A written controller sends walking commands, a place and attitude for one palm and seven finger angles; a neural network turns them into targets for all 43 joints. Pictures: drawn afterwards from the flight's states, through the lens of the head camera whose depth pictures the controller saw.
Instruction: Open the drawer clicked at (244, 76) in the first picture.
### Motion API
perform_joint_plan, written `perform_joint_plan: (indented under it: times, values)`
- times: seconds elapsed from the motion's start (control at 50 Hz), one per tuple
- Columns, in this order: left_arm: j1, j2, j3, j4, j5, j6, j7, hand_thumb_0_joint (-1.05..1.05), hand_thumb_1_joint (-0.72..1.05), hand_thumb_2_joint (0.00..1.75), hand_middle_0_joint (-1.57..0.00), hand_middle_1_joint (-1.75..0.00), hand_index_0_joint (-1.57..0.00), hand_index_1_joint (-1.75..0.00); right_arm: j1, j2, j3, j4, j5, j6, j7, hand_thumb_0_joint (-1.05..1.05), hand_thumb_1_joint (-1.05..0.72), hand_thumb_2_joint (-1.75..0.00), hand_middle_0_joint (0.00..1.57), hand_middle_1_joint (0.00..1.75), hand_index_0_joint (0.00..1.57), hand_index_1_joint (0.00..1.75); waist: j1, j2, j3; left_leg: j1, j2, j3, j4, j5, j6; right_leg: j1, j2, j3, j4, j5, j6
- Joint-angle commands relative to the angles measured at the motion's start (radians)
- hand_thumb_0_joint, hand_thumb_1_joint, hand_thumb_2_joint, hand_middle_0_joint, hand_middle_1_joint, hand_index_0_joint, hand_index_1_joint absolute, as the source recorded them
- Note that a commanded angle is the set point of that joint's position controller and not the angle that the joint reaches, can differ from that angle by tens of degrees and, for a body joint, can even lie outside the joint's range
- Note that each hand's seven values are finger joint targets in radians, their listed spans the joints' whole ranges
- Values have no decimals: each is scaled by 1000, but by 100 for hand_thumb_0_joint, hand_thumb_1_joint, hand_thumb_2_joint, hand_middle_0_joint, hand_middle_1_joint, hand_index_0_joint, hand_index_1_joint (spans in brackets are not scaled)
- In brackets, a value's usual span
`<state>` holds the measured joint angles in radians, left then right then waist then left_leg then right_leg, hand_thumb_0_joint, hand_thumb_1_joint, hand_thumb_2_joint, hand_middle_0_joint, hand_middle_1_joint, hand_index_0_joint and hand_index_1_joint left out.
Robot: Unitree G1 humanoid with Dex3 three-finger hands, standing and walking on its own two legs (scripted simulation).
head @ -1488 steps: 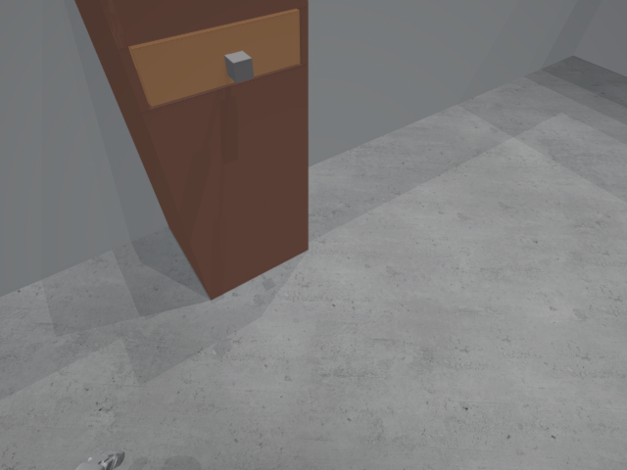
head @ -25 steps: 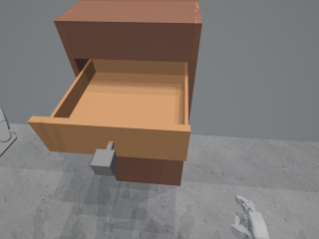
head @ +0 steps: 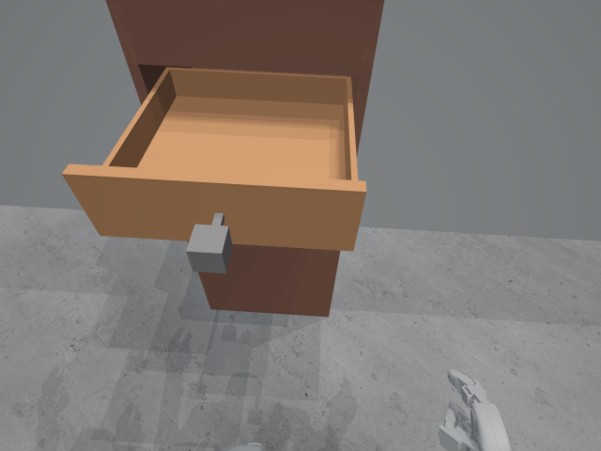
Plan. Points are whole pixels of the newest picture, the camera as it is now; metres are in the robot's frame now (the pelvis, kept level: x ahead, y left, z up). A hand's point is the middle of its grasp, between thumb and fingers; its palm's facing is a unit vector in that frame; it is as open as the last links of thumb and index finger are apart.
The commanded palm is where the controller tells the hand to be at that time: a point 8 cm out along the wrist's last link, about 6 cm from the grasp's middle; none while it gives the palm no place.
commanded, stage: step back with the hand held close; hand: left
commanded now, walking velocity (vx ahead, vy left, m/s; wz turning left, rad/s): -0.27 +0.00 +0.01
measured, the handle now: (214, 236) +0.36 +0.15 +0.10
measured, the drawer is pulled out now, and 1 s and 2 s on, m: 0.29 0.29 0.29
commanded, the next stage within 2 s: stop stepping back and stand still in 0.42 s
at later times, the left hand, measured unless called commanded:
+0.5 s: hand out of the picture +0.09 +0.23 +0.28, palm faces +0.48 -0.76 -0.44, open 7.4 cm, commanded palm +0.02 +0.28 +0.29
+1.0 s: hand out of the picture -0.03 +0.26 +0.30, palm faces +0.58 -0.72 -0.39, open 7.4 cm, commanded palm -0.08 +0.30 +0.29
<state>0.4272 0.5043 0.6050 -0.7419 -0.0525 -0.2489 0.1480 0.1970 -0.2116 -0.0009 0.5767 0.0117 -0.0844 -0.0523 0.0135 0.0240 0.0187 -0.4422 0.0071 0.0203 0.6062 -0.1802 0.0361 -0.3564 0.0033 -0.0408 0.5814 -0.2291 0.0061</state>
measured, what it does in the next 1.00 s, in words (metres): walks backwards: right foot, then left foot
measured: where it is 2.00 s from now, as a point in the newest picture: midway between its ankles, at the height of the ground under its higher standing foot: outside the picture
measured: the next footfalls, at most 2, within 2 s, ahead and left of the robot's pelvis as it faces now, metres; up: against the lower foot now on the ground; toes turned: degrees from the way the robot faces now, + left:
right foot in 0.46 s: -0.16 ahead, -0.08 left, +0.00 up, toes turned +4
left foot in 0.62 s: -0.01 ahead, +0.09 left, +0.00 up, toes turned -1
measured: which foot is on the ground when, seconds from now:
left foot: down 0.00-0.48, up 0.50-0.60, down 0.62-0.82, up 0.84-0.98, down 1.00-1.00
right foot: down 0.00-0.16, up 0.18-0.44, down 0.46-1.00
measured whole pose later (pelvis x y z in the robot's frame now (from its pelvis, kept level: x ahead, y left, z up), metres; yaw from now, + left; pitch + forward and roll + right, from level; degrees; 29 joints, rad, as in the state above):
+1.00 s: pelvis -0.20 +0.02 +0.01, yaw +1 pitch +0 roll -1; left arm 0.38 0.51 0.55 -0.71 -0.03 -0.27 0.16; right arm 0.33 -0.24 0.00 0.67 0.00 -0.10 -0.07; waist 0.00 -0.01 -0.08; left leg -0.34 0.03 0.02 0.60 -0.38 0.02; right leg -0.23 0.02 -0.06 0.54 -0.31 -0.03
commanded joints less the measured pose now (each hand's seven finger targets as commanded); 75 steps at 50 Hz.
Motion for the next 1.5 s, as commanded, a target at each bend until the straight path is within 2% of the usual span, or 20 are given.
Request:
perform_joint_plan:
  times: [0.0,0.08,0.16,0.36,0.46,0.52,0.58,0.62,0.66,0.76,0.8,0.82,0.94,1.04,1.14,1.22,1.28,1.3,1.38,1.48]
  values:
    - [-134,174,63,-116,2,-44,37,0,90,90,-20,-30,-20,-30,-50,-133,-53,-114,-2,-48,-21,0,-90,-90,20,30,20,30,-31,-115,-48,141,-3,-28,115,-237,-47,-220,-203,247,-370,-414,-93]
    - [-161,187,62,-122,3,-29,49,0,90,90,-20,-30,-20,-30,-57,-119,-40,-100,-6,-39,-31,0,-90,-90,20,30,20,30,-36,-110,-66,172,22,-51,8,-178,-35,-185,-187,143,-273,-228,-75]
    - [-193,182,99,-208,12,-67,47,0,90,90,-20,-30,-20,-30,-86,-134,-51,-139,-16,-62,-35,0,-90,-90,20,30,20,30,-15,309,-112,-239,287,-421,-505,-553,74,186,74,28,345,-242,-8]
    - [-125,172,77,-209,-45,-44,14,0,90,90,-20,-30,-20,-30,-99,-108,-41,-61,-35,-107,20,0,-90,-90,20,30,20,30,-2,227,-206,118,203,-204,-411,-23,25,186,95,-9,3,-287,-39]
    - [-195,285,135,-201,-44,-91,16,0,90,90,-20,-30,-20,-30,-121,-93,-32,-38,-8,-87,14,0,-90,-90,20,30,20,30,1,-133,-190,170,-14,-30,252,-167,-99,-53,-315,266,-340,178,-180]
    - [-96,269,153,-132,-21,-50,1,0,90,90,-20,-30,-20,-30,-124,-86,-22,-78,1,-66,-5,0,-90,-90,20,30,20,30,-14,-206,-151,-6,15,-42,208,-151,-68,168,-261,143,-119,765,-132]
    - [-118,209,97,-112,-29,-15,-1,0,90,90,-20,-30,-20,-30,-74,-128,-25,-76,1,-61,-23,0,-90,-90,20,30,20,30,-35,84,-168,289,91,-116,-125,417,-11,55,-45,-1,-1,335,2]
    - [-159,198,68,-95,-41,-28,-3,0,90,90,-20,-30,-20,-30,-75,-141,-41,-94,14,-84,-16,0,-90,-90,20,30,20,30,-23,128,-147,256,227,-286,-289,163,38,52,41,34,51,-255,3]
    - [-144,214,96,-121,-26,-26,4,0,90,90,-20,-30,-20,-30,-68,-110,-26,-97,-20,-95,-17,0,-90,-90,20,30,20,30,-26,229,-158,136,234,-386,-453,-191,49,108,51,48,128,-292,-8]
    - [7,191,90,-231,-16,-24,7,0,90,90,-20,-30,-20,-30,-79,-103,-36,-137,-14,-80,0,0,-90,-90,20,30,20,30,-25,130,-165,7,58,-92,-312,-365,-54,273,20,15,-185,-270,-71]
    - [9,235,124,-274,-14,-25,12,0,90,90,-20,-30,-20,-30,-71,-103,-51,-123,-18,-56,0,0,-90,-90,20,30,20,30,-21,-155,-114,103,-25,-22,166,-152,-72,-28,-236,378,-435,-534,-183]
    - [-18,264,164,-269,-19,-25,26,0,90,90,-20,-30,-20,-30,-76,-112,-49,-109,-20,-49,-1,0,-90,-90,20,30,20,30,-8,-207,-72,-14,-19,-32,333,-150,-69,-28,-316,483,-470,-493,-236]
    - [-201,156,16,52,12,-21,37,0,90,90,-20,-30,-20,-30,-26,-123,-34,-51,-15,-76,-44,0,-90,-90,20,30,20,30,-47,-30,27,196,35,14,-106,-241,-1,-102,-169,180,-265,-442,-113]
    - [-234,158,17,-32,19,-40,27,0,90,90,-20,-30,-20,-30,-49,-123,-33,-81,0,-83,-40,0,-90,-90,20,30,20,30,-42,211,12,-12,259,-380,-445,-658,88,32,34,-10,170,-235,-13]
    - [-70,170,49,-206,17,-48,25,0,90,90,-20,-30,-20,-30,-70,-109,-30,-96,-12,-107,-12,0,-90,-90,20,30,20,30,-22,110,-84,-2,147,-136,-275,-333,32,230,-11,24,-109,-118,-37]
    - [-35,226,121,-214,-7,-48,41,0,90,90,-20,-30,-20,-30,-47,-99,-37,-80,-10,-92,0,0,-90,-90,20,30,20,30,-28,-100,-90,68,30,-9,55,-133,-33,113,-220,347,-328,-171,-142]
    - [-53,175,93,-108,-11,-52,44,0,90,90,-20,-30,-20,-30,-32,-88,-25,-61,-3,-81,-3,0,-90,-90,20,30,20,30,-45,-45,-90,167,42,-23,-65,5,-37,150,-175,210,-235,150,-110]
    - [18,-128,-487,748,74,140,-106,0,90,90,-20,-30,-20,-30,-67,-275,-105,143,13,-143,62,0,-90,-90,20,30,20,30,-87,19,-75,148,115,-68,120,316,-9,15,-199,28,60,391,-63]
    - [-89,-197,-516,864,84,269,-133,0,90,90,-20,-30,-20,-30,40,-223,-69,168,-36,-9,35,0,-90,-90,20,30,20,30,-65,-43,-94,172,307,-427,-185,575,191,-145,0,102,467,-338,5]
    - [-89,-158,-523,1271,78,267,-140,0,90,90,-20,-30,-20,-30,-104,-184,-39,169,-51,60,37,0,-90,-90,20,30,20,30,41,-64,-65,-28,175,-214,-163,106,94,214,-39,101,38,-118,-3]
